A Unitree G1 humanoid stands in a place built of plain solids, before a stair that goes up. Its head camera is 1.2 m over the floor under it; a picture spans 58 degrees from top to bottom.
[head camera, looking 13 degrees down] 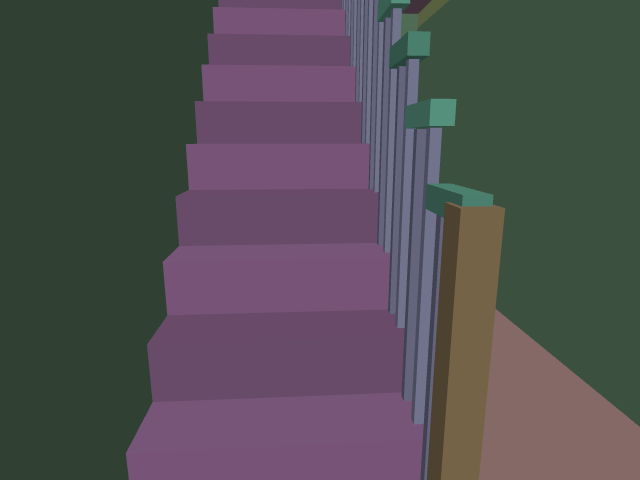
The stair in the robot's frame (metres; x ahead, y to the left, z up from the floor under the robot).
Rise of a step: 0.20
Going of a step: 0.23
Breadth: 0.84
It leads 4 degrees to the left of straight ahead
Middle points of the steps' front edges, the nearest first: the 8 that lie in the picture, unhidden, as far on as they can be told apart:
1.01 0.10 0.40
1.24 0.11 0.59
1.47 0.13 0.79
1.70 0.14 0.99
1.93 0.16 1.18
2.16 0.17 1.38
2.39 0.19 1.58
2.62 0.21 1.78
